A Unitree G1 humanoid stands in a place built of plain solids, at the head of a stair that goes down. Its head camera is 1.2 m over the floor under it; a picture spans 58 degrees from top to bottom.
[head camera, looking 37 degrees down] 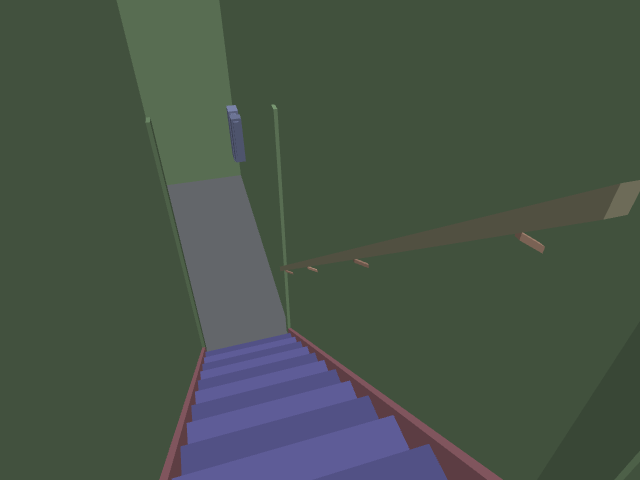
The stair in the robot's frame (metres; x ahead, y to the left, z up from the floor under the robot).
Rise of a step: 0.20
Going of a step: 0.23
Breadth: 0.86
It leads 17 degrees to the left of straight ahead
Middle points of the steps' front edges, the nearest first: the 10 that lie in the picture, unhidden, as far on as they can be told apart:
0.84 0.12 -0.41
1.07 0.18 -0.61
1.29 0.25 -0.82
1.52 0.32 -1.02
1.74 0.38 -1.23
1.96 0.45 -1.43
2.19 0.52 -1.63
2.41 0.58 -1.84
2.64 0.65 -2.04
2.86 0.72 -2.25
